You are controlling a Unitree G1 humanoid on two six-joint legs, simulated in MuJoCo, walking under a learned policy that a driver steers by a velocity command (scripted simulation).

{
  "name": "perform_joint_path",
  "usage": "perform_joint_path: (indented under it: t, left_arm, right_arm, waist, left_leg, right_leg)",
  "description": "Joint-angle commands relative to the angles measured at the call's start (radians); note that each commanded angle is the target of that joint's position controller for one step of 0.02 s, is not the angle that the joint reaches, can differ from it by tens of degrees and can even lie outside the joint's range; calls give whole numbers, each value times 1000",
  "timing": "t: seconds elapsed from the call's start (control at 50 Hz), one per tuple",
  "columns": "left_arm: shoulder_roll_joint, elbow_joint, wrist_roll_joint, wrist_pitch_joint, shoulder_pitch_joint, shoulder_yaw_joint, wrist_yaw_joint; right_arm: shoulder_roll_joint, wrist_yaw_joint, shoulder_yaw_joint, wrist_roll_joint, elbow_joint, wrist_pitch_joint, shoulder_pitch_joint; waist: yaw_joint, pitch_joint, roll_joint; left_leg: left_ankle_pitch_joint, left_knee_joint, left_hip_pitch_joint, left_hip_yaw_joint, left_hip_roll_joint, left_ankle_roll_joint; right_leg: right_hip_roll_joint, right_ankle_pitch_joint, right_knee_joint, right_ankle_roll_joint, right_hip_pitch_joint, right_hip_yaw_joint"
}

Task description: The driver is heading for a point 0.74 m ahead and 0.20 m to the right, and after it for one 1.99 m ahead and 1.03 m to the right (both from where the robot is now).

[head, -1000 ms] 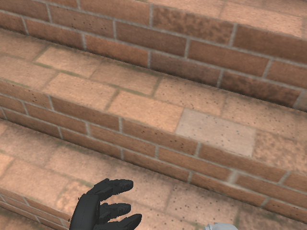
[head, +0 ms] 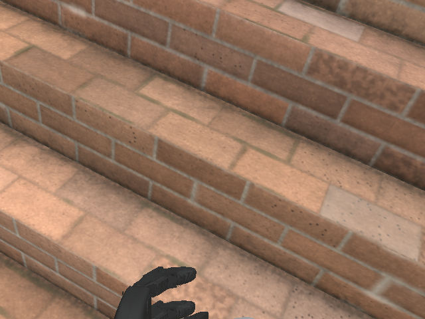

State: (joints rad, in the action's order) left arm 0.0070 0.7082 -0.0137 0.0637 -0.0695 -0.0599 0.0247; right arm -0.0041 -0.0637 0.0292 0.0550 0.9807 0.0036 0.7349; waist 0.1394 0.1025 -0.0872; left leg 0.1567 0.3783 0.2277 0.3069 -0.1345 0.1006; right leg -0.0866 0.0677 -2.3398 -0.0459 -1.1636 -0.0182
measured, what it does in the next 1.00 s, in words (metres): climbs, turning right: right foot 0.22 m higher, then left foot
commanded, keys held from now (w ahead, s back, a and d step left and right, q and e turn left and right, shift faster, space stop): w+e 0.86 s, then w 0.14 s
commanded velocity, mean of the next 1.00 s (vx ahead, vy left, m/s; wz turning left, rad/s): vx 0.50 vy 0.00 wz -0.42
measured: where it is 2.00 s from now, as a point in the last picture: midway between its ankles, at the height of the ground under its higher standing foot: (207, 301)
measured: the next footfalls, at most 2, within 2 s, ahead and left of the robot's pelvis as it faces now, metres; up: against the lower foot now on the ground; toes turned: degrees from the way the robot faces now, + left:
right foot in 0.46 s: +0.18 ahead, -0.11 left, +0.22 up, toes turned -17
left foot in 0.90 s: +0.34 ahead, +0.14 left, +0.22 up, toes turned -26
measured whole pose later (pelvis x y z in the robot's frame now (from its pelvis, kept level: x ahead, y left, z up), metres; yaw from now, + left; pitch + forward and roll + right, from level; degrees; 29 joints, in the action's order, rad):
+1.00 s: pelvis +0.23 +0.06 +0.17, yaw -29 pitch +2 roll +3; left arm 0.23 0.85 -0.02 0.08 0.21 -0.01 0.04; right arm -0.15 -0.01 0.03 0.05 0.94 -0.03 0.41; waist 0.06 0.15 -0.10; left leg 0.40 0.77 0.43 -0.10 0.00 0.03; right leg -0.07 0.25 -1.76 -0.08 -0.73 0.23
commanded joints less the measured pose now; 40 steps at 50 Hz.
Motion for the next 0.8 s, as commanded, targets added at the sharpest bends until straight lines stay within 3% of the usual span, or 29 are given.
perform_joint_path:
  t: [0.02,0.06,0.08,0.12,0.16,0.2,0.28,0.3,0.34,0.36,0.38,0.4,0.42,0.44,0.46,0.48,0.5,0.52,0.54,0.56,0.58,0.6,0.64,0.68,0.72,0.76,0.8]
  left_arm:
    - [-86,-89,-10,13,-211,-23,-4]
    - [-96,-115,-3,18,-283,-42,-18]
    - [-103,-126,-6,20,-320,-50,-28]
    - [-78,-113,-21,19,-276,-59,-46]
    - [-65,-115,-43,25,-252,-66,-55]
    - [-71,-98,-57,25,-193,-73,-55]
    - [-79,-125,-39,37,-208,-85,-36]
    - [-66,-127,-45,43,-201,-84,-28]
    - [-42,-157,-14,55,-284,-83,-8]
    - [-22,-183,5,50,-353,-80,-2]
    - [33,-173,3,36,-357,-51,6]
    - [88,-124,-4,10,-271,-19,12]
    - [152,-83,-22,-6,-182,2,21]
    - [180,-34,-33,-12,-112,14,40]
    - [114,-1,12,-23,-49,11,44]
    - [236,95,33,-56,332,43,40]
    - [277,180,68,-94,391,68,6]
    - [227,211,99,-100,331,59,-36]
    - [180,221,79,-82,210,39,-45]
    - [129,234,52,-55,175,23,-42]
    - [86,259,50,-32,134,15,-35]
    - [79,267,61,-26,99,16,-28]
    - [110,264,59,-28,92,20,-18]
    - [142,249,45,-27,120,25,-15]
    - [163,222,47,-22,159,29,-19]
    - [232,161,53,-20,165,53,-31]
    - [277,112,21,-33,176,74,-45]
  right_arm:
    - [-88,-3,-2,15,16,11,97]
    - [-106,-4,-1,10,22,12,67]
    - [-106,-10,4,7,29,16,56]
    - [-129,-16,12,4,46,13,10]
    - [-128,-15,23,-7,76,7,-10]
    - [-114,-6,33,5,114,10,-14]
    - [-117,1,37,-7,166,6,-13]
    - [-119,2,44,-12,164,-1,-79]
    - [-136,2,45,-37,173,-5,-101]
    - [-161,-10,42,-55,175,-6,-79]
    - [-204,-23,32,-52,187,-16,-19]
    - [-268,-39,18,-45,197,-12,-4]
    - [-317,-52,8,-58,188,-10,-16]
    - [-316,-60,2,-52,155,-7,-61]
    - [-238,-34,0,-52,175,-33,103]
    - [-370,-1,-21,-37,108,-76,-122]
    - [-293,48,-15,-11,10,-85,-365]
    - [-282,92,-19,-10,-65,-103,-548]
    - [-167,114,8,-25,-196,-108,-643]
    - [-124,131,28,-17,-255,-110,-637]
    - [-119,137,35,-5,-261,-111,-557]
    - [-103,136,48,-9,-265,-106,-500]
    - [-117,127,60,-31,-267,-102,-444]
    - [-138,104,71,-20,-272,-88,-441]
    - [-153,83,76,-19,-285,-76,-493]
    - [-167,61,79,-40,-278,-73,-524]
    - [-179,58,81,-50,-281,-62,-566]
  waist:
    - [-1,-173,241]
    - [14,-202,253]
    - [16,-201,268]
    - [3,-176,285]
    - [-18,-165,263]
    - [-22,-151,217]
    - [-26,-93,149]
    - [-58,-89,161]
    - [-78,3,167]
    - [-82,63,217]
    - [-94,132,278]
    - [-145,159,363]
    - [-187,139,440]
    - [-202,158,434]
    - [-136,300,253]
    - [-347,445,128]
    - [-351,343,-322]
    - [-332,221,-204]
    - [-233,-20,-139]
    - [-138,-128,8]
    - [-38,-170,158]
    - [18,-182,201]
    - [64,-190,127]
    - [70,-149,61]
    - [37,-99,8]
    - [-5,-35,-64]
    - [-42,8,-58]
  left_leg:
    - [250,-79,-170,233,271,-92]
    - [300,-143,-73,211,253,-124]
    - [308,-197,-22,226,270,-110]
    - [232,-257,7,187,291,-78]
    - [138,-250,-51,112,309,-62]
    - [12,-200,-156,35,325,-55]
    - [-142,-211,-205,-22,333,-32]
    - [-371,-213,-156,-77,312,-32]
    - [-911,-254,-30,-189,287,-40]
    - [-1233,-279,-12,-217,303,-27]
    - [-1614,-247,-88,-209,329,11]
    - [-1987,-161,-271,-198,385,57]
    - [-2177,-46,-450,-191,430,89]
    - [-2238,88,-527,-190,435,102]
    - [-2282,212,-64,-150,384,32]
    - [-1913,362,-25,-164,354,120]
    - [-550,873,400,-224,138,63]
    - [-95,1483,547,-78,58,19]
    - [85,1743,759,-45,47,11]
    - [121,1797,821,-82,69,23]
    - [69,1756,822,-129,87,49]
    - [5,1767,809,-146,102,47]
    - [-73,1709,839,-197,135,2]
    - [-224,1575,772,-265,178,-49]
    - [-318,1489,727,-299,214,-83]
    - [-277,1295,606,-331,235,-101]
    - [-131,917,348,-383,205,-104]
  right_leg:
    - [-1,-15,-149,-22,-481,69]
    - [-17,-41,-23,-16,-501,38]
    - [-21,-15,-27,-7,-505,26]
    - [-44,-34,-59,7,-500,-20]
    - [-44,2,-76,7,-552,6]
    - [-43,32,-176,4,-630,34]
    - [-1,27,-135,-8,-566,-13]
    - [-4,19,-24,-30,-442,-53]
    - [1,98,363,-70,2,-230]
    - [-4,236,605,-80,247,-295]
    - [-61,400,732,-75,419,-353]
    - [-104,606,823,-59,434,-334]
    - [-113,724,1031,-70,402,-277]
    - [-118,759,1190,-92,457,-178]
    - [-52,701,1125,-187,974,66]
    - [-4,732,1350,-209,1101,326]
    - [246,781,1713,-358,1154,807]
    - [301,887,1916,-388,899,1090]
    - [291,972,1865,-336,671,954]
    - [256,910,1810,-278,557,771]
    - [208,841,1785,-202,486,602]
    - [184,737,1792,-166,431,507]
    - [182,600,1857,-171,402,363]
    - [177,539,1866,-184,313,273]
    - [172,507,1860,-201,292,272]
    - [169,500,1883,-217,333,301]
    - [150,489,1916,-214,324,266]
